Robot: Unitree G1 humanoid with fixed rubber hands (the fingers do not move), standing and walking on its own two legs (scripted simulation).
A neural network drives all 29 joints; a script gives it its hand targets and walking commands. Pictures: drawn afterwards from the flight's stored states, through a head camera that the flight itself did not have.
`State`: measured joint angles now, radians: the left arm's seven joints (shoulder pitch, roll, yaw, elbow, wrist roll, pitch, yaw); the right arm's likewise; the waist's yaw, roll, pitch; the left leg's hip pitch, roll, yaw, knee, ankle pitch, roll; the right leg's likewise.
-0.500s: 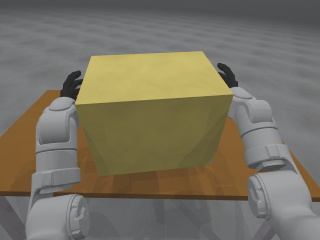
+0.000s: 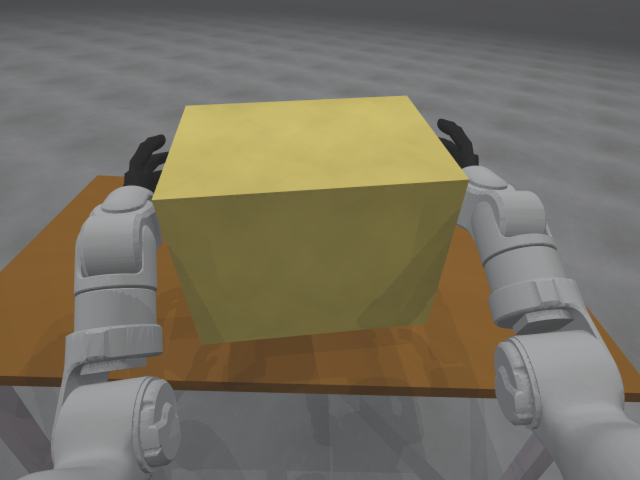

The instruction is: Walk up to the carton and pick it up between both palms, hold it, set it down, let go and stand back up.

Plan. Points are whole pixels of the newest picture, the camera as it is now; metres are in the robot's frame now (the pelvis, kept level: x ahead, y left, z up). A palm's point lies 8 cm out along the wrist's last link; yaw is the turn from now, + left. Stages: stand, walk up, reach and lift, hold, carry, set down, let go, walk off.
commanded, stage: hold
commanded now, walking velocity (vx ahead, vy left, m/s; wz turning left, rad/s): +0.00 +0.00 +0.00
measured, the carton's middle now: (307, 215) +0.37 +0.00 +0.22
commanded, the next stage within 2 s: none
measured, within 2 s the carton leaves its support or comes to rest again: neither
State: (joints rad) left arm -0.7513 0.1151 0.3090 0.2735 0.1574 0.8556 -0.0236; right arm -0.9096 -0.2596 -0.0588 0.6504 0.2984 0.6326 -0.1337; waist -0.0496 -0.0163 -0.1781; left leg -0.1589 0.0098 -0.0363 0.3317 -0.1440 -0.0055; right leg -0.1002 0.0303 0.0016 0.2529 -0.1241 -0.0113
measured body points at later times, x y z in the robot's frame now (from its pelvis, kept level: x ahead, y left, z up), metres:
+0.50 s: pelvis +0.01 +0.00 +0.00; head -0.08 +0.02 +0.44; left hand +0.37 +0.19 +0.24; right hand +0.39 -0.18 +0.26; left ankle +0.02 +0.12 -0.75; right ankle +0.01 -0.11 -0.75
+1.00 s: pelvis +0.00 +0.00 +0.00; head -0.08 +0.02 +0.44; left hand +0.37 +0.20 +0.24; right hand +0.39 -0.18 +0.26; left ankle +0.02 +0.12 -0.75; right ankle +0.01 -0.11 -0.75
